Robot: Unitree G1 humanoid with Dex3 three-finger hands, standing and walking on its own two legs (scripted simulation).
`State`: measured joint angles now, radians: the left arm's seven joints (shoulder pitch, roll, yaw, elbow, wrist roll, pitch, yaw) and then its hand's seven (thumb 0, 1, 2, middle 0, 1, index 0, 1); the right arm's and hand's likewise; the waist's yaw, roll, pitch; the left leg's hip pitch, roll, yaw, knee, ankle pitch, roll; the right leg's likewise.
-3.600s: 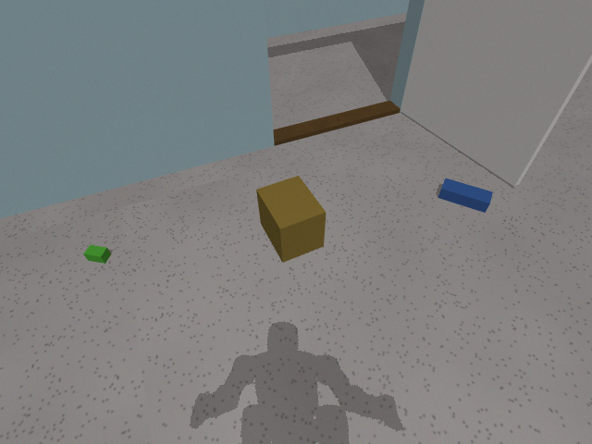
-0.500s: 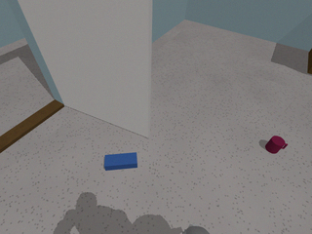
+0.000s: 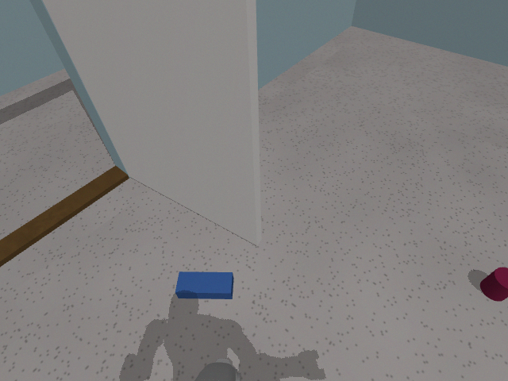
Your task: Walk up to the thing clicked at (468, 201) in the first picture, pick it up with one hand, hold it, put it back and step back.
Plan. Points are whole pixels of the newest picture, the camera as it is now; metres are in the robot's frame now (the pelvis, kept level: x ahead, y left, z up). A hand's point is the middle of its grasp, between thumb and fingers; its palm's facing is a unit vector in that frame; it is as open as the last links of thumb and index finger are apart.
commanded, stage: walk up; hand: left
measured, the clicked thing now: (205, 285) +0.58 +0.29 -0.74
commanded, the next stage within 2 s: none
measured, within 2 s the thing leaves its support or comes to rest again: neither
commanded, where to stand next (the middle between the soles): +0.22 +0.02 m, yaw +2 degrees
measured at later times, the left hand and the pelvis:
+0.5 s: hand (132, 358) +0.19 +0.27 -0.15, palm faces +0.01 -0.91 -0.40, open 7.4 cm; pelvis +0.13 -0.02 -0.01, yaw +2 degrees
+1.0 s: hand (125, 368) +0.17 +0.28 -0.16, palm faces +0.07 -0.91 -0.41, open 7.4 cm; pelvis +0.12 -0.01 -0.02, yaw +5 degrees
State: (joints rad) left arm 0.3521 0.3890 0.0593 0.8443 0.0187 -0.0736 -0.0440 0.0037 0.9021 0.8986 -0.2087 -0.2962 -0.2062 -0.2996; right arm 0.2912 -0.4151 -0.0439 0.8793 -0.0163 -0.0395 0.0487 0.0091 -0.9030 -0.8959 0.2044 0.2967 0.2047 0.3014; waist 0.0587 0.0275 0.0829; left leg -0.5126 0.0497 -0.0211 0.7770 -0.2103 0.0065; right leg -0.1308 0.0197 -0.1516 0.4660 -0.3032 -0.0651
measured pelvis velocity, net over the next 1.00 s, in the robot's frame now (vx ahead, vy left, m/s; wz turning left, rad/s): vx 0.12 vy -0.01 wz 0.09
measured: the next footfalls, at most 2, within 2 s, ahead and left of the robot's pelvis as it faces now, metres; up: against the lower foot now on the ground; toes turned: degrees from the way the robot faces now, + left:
left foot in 0.14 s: +0.18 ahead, +0.13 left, +0.00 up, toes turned +6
right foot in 0.52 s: +0.22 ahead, -0.13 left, +0.00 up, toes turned +2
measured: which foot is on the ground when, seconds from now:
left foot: up 0.00-0.12, down 0.14-0.54, up 0.56-0.86, down 0.88-1.00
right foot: down 0.00-0.16, up 0.18-0.50, down 0.52-1.00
